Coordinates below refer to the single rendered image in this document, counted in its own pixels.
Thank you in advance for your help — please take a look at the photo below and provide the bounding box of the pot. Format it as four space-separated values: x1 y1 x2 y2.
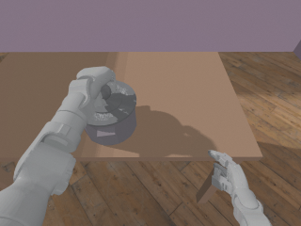
85 109 137 146

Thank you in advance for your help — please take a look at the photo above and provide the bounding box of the robot left upper arm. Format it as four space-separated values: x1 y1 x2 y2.
0 142 76 226

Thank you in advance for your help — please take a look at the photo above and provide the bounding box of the right robot hand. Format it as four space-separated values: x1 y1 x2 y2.
208 150 249 197

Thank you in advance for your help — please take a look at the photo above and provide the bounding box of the knob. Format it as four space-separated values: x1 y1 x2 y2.
101 84 112 100

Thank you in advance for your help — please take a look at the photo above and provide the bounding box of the table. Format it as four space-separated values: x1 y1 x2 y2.
0 52 263 204

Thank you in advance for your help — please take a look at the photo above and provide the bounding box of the robot right forearm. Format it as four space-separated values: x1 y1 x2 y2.
231 187 272 226

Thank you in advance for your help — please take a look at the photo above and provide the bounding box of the left robot hand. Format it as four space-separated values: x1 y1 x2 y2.
76 66 118 107

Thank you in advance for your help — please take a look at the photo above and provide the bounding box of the robot left forearm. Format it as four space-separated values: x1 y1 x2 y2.
13 74 102 182

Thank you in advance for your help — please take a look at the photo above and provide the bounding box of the lid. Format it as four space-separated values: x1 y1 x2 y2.
87 80 136 127

